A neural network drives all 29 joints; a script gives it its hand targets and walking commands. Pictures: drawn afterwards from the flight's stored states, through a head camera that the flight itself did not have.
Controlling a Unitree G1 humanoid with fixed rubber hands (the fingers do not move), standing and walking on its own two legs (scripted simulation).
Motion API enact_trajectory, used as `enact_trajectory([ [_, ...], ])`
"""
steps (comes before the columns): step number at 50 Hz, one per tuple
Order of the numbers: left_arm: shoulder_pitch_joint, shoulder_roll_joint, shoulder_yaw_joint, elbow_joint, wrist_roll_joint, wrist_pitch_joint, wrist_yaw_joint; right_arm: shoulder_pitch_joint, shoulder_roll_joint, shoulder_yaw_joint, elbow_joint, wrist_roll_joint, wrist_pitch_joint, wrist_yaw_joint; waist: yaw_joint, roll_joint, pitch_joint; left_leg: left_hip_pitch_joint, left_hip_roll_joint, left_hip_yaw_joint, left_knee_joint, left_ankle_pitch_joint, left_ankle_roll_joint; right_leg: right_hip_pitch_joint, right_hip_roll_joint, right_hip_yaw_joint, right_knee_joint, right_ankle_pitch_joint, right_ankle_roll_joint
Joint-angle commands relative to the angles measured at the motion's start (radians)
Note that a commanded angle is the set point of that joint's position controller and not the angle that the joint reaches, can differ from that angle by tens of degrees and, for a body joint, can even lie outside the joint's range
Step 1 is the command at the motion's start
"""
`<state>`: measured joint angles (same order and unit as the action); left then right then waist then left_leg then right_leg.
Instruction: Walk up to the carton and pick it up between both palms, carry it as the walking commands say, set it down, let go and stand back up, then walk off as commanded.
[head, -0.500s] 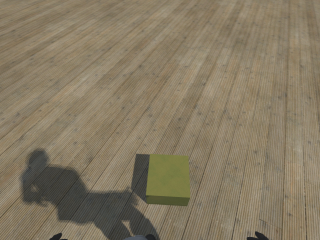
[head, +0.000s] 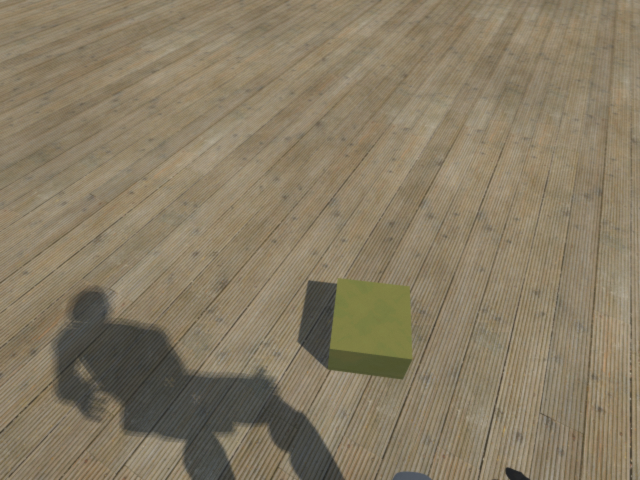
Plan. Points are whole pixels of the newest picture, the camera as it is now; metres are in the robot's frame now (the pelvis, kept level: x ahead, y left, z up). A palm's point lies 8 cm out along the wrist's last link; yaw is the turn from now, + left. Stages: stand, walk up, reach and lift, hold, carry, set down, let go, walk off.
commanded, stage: walk off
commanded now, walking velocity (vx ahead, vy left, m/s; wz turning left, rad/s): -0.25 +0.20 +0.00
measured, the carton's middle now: (369, 327) +0.69 -0.14 -0.68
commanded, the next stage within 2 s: none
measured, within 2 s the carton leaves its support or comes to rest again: neither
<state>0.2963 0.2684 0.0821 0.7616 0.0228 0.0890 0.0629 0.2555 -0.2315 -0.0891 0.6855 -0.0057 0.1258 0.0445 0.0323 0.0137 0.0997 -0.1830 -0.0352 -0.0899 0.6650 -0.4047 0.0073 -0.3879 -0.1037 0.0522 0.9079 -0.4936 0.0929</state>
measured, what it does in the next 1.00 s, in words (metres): walks backwards: right foot, then left foot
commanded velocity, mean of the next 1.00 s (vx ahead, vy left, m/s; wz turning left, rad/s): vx -0.25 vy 0.20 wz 0.00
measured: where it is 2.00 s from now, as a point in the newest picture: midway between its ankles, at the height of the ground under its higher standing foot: outside the picture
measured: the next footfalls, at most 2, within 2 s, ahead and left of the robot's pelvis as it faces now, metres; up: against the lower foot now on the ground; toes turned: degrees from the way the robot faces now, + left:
right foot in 0.30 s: -0.05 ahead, -0.11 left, +0.00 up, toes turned -2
left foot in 0.64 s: -0.16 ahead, +0.22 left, +0.00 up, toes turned -6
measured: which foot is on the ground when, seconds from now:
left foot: down 0.00-0.30, up 0.32-0.62, down 0.64-1.00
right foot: up 0.00-0.28, down 0.30-0.66, up 0.68-1.00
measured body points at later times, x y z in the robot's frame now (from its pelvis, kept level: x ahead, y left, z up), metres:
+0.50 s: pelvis -0.13 +0.05 +0.01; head -0.12 +0.01 +0.45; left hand -0.05 +0.34 -0.09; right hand -0.04 -0.20 -0.14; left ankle -0.16 +0.20 -0.63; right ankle -0.09 -0.11 -0.72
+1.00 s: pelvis -0.26 +0.15 +0.01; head -0.21 +0.15 +0.46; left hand -0.17 +0.43 -0.11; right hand -0.18 -0.11 -0.12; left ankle -0.20 +0.22 -0.72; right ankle -0.32 +0.01 -0.67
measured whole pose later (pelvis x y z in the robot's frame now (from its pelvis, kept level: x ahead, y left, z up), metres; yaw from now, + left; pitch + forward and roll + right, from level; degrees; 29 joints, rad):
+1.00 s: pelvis -0.26 +0.15 +0.01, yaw -5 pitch +0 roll -1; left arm 0.25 0.25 0.08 0.77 -0.01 0.08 0.06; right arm 0.23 -0.22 -0.09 0.71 -0.01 0.11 0.02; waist 0.03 0.02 0.11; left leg -0.33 -0.06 0.01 0.48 -0.16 0.07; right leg -0.37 0.00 0.06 0.95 -0.51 0.07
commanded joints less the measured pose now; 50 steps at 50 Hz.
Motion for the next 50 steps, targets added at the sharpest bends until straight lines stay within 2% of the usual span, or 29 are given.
enact_trajectory([
  [1, -0.048, 0.143, 0.038, -0.05, -0.031, -0.009, 0.006, -0.121, -0.157, -0.017, -0.064, -0.031, -0.026, -0.019, -0.002, 0.192, 0.002, -0.204, 0.19, -0.062, -0.303, 0.638, 0.1, -0.12, 0.119, -0.006, 0.51, -0.05, -0.062],
  [4, -0.075, 0.135, 0.039, -0.056, -0.031, -0.029, -0.001, -0.022, -0.137, -0.019, -0.047, -0.036, -0.029, -0.024, -0.047, 0.159, -0.052, 0.008, 0.176, -0.109, -0.279, 0.719, 0.14, -0.153, 0.095, -0.076, 0.394, -0.051, -0.057],
  [7, -0.093, 0.1, 0.033, -0.071, -0.038, -0.036, 0.004, 0.105, -0.122, -0.012, 0.006, -0.029, -0.042, -0.038, -0.085, 0.175, -0.142, 0.235, 0.176, -0.183, -0.235, 0.866, 0.158, -0.143, 0.097, -0.086, 0.085, -0.119, -0.046],
  [10, 0.011, 0.052, 0.016, -0.024, -0.054, -0.044, 0.01, 0.066, -0.121, -0.008, 0.008, -0.043, -0.049, -0.042, -0.048, 0.192, -0.244, 0.283, 0.2, -0.182, -0.207, 0.911, 0.181, -0.007, 0.104, -0.095, -0.229, -0.108, -0.07],
  [12, 0.051, 0.051, 0.016, 0.009, -0.044, -0.045, 0.018, 0.041, -0.128, -0.008, 0.001, -0.038, -0.045, -0.044, -0.026, 0.17, -0.244, 0.205, 0.16, -0.129, -0.175, 0.795, 0.161, 0.112, 0.118, -0.119, -0.437, 0.072, -0.068],
  [13, 0.084, 0.066, 0.02, 0.018, -0.034, -0.047, 0.021, 0.015, -0.125, -0.006, -0.013, -0.03, -0.044, -0.042, -0.001, 0.129, -0.229, 0.097, 0.147, -0.103, -0.167, 0.681, 0.123, 0.198, 0.091, -0.112, -0.551, 0.249, -0.073],
  [14, 0.116, 0.122, 0.033, 0.024, -0.02, -0.049, 0.02, 0.001, -0.117, -0.006, -0.031, -0.022, -0.048, -0.04, 0.018, 0.038, -0.231, -0.079, 0.092, -0.074, -0.126, 0.493, 0.069, 0.323, -0.007, -0.011, -0.592, 0.323, -0.096],
  [15, 0.15, 0.237, 0.054, 0.016, 0.001, -0.05, 0.02, -0.017, -0.088, -0.007, -0.064, -0.017, -0.046, -0.037, 0.041, -0.278, -0.19, -0.379, -0.067, 0.025, 0.11, 0.0, 0.0, 0.414, -0.301, 0.328, -0.631, 0.588, -0.199],
  [16, 0.134, 0.283, 0.062, 0.008, 0.008, -0.044, 0.024, -0.056, -0.117, -0.021, -0.076, -0.043, -0.039, -0.036, 0.064, -0.273, -0.146, -0.395, -0.063, -0.036, 0.466, -0.206, -0.032, 0.246, -0.483, 0.432, -0.619, 0.757, -0.337],
  [17, 0.107, 0.247, 0.05, -0.004, 0.01, -0.039, 0.023, -0.097, -0.133, -0.017, -0.079, -0.058, -0.028, -0.022, 0.079, -0.151, -0.119, -0.34, -0.043, -0.128, 0.609, -0.164, -0.029, 0.081, -0.438, 0.373, -0.599, 0.711, -0.359],
  [18, 0.017, 0.222, 0.047, -0.021, 0.018, -0.038, 0.019, -0.074, -0.14, -0.022, -0.066, -0.046, -0.017, -0.01, 0.022, -0.098, -0.052, -0.298, -0.044, -0.157, 0.663, -0.107, -0.021, -0.048, -0.391, 0.298, -0.624, 0.526, -0.331],
  [19, -0.089, 0.188, 0.041, -0.044, 0.016, -0.038, 0.02, -0.029, -0.137, -0.023, -0.049, -0.039, -0.012, -0.004, -0.039, -0.11, -0.018, -0.294, -0.041, -0.127, 0.709, -0.031, -0.032, -0.076, -0.303, 0.225, -0.628, 0.387, -0.286],
  [21, -0.131, 0.167, 0.04, -0.066, 0.015, -0.038, 0.023, 0.004, -0.119, -0.019, -0.031, -0.042, -0.007, 0.002, -0.044, -0.166, -0.039, -0.25, -0.039, -0.057, 0.667, 0.002, -0.064, -0.089, -0.22, 0.164, -0.625, 0.292, -0.242],
  [22, -0.116, 0.171, 0.046, -0.068, 0.016, -0.037, 0.019, -0.009, -0.115, -0.016, -0.03, -0.035, -0.008, 0.0, -0.016, -0.182, -0.03, -0.245, -0.04, -0.023, 0.622, -0.003, -0.079, -0.079, -0.216, 0.167, -0.636, 0.251, -0.24],
  [26, -0.09, 0.209, 0.06, -0.055, 0.024, -0.028, 0.013, -0.041, -0.106, -0.015, -0.057, -0.012, -0.013, -0.003, 0.008, -0.308, 0.039, -0.204, 0.04, 0.014, 0.285, -0.062, -0.091, -0.042, -0.222, 0.228, -0.639, 0.163, -0.227],
  [28, -0.11, 0.223, 0.065, -0.058, 0.025, -0.022, 0.008, -0.008, -0.102, -0.016, -0.039, -0.006, -0.016, -0.003, -0.003, -0.398, 0.031, -0.097, 0.074, 0.038, 0.064, -0.116, -0.077, -0.042, -0.22, 0.244, -0.633, 0.175, -0.215],
  [29, -0.12, 0.225, 0.066, -0.064, 0.028, -0.021, 0.007, 0.045, -0.102, -0.018, -0.014, -0.003, -0.018, -0.007, -0.017, -0.405, 0.016, -0.026, 0.084, 0.041, -0.071, -0.088, -0.067, -0.038, -0.224, 0.247, -0.599, 0.236, -0.21],
  [30, -0.128, 0.229, 0.062, -0.065, 0.024, -0.021, 0.004, 0.121, -0.084, -0.018, 0.03, 0.0, -0.024, -0.013, -0.052, -0.373, -0.019, 0.088, 0.076, 0.071, -0.249, 0.051, -0.058, -0.053, -0.203, 0.203, -0.52, 0.301, -0.182],
  [31, -0.056, 0.172, 0.053, -0.05, 0.013, -0.024, -0.003, 0.158, -0.117, -0.027, 0.053, -0.015, -0.03, -0.015, -0.059, -0.164, -0.04, 0.136, 0.086, -0.004, -0.34, 0.089, -0.049, -0.101, -0.131, 0.136, -0.347, 0.195, -0.131],
  [32, 0.043, 0.114, 0.038, -0.044, 0.002, -0.024, -0.008, 0.126, -0.229, -0.044, 0.033, -0.023, -0.03, -0.007, -0.026, 0.244, -0.034, 0.071, 0.294, -0.273, -0.436, 0.116, -0.013, -0.203, 0.039, -0.063, -0.065, -0.064, -0.07],
  [33, -0.01, 0.096, 0.034, -0.059, -0.009, -0.013, 0.01, 0.016, -0.256, -0.037, -0.02, -0.014, -0.028, 0.005, -0.012, 0.316, 0.005, -0.185, 0.343, -0.308, -0.412, 0.292, 0.027, -0.161, 0.129, -0.016, 0.162, -0.214, -0.059],
  [34, -0.109, 0.099, 0.025, -0.071, -0.027, 0.0, 0.017, -0.024, -0.229, -0.029, -0.03, -0.019, -0.033, 0.004, -0.061, 0.351, 0.042, -0.345, 0.293, -0.185, -0.437, 0.301, 0.011, -0.083, 0.135, 0.073, 0.288, -0.158, -0.085],
  [35, -0.153, 0.119, 0.027, -0.071, -0.038, 0.004, 0.016, -0.055, -0.161, -0.011, -0.026, -0.019, -0.034, 0.0, -0.05, 0.245, 0.07, -0.345, 0.212, -0.138, -0.421, 0.334, -0.027, -0.099, 0.144, 0.07, 0.373, -0.082, -0.088],
  [36, -0.117, 0.122, 0.035, -0.057, -0.036, 0.004, 0.009, -0.094, -0.146, -0.01, -0.038, -0.022, -0.029, -0.004, -0.026, 0.218, 0.061, -0.301, 0.192, -0.102, -0.398, 0.343, -0.028, -0.126, 0.144, 0.058, 0.414, -0.053, -0.084],
  [38, -0.062, 0.146, 0.046, -0.022, -0.029, -0.001, 0.007, -0.104, -0.149, -0.022, -0.058, -0.03, -0.031, -0.02, -0.014, 0.176, 0.002, -0.162, 0.173, -0.081, -0.343, 0.499, 0.031, -0.133, 0.128, 0.003, 0.478, 0.002, -0.063],
  [39, -0.065, 0.149, 0.048, -0.012, -0.024, -0.01, 0.006, -0.072, -0.135, -0.02, -0.056, -0.032, -0.036, -0.021, -0.027, 0.131, -0.045, -0.07, 0.179, -0.098, -0.317, 0.606, 0.056, -0.14, 0.127, -0.028, 0.498, -0.001, -0.065],
  [44, -0.081, 0.077, 0.03, -0.034, -0.04, -0.024, -0.003, 0.118, -0.105, -0.014, 0.017, -0.023, -0.046, -0.04, -0.089, 0.141, -0.166, 0.297, 0.175, -0.209, -0.268, 0.787, 0.123, -0.165, 0.11, -0.071, 0.127, -0.077, -0.05],
  [47, -0.036, 0.061, 0.02, -0.019, -0.05, -0.029, 0.001, 0.081, -0.104, -0.008, 0.015, -0.04, -0.053, -0.045, -0.065, 0.145, -0.231, 0.298, 0.202, -0.196, -0.261, 0.761, 0.167, -0.071, 0.107, -0.078, -0.116, -0.136, -0.071],
  [50, 0.025, 0.064, 0.017, 0.024, -0.046, -0.02, 0.013, 0.057, -0.1, -0.005, 0.011, -0.044, -0.047, -0.038, -0.057, 0.176, -0.225, 0.151, 0.18, -0.183, -0.301, 0.598, 0.171, 0.084, 0.12, -0.105, -0.264, -0.046, -0.089],
])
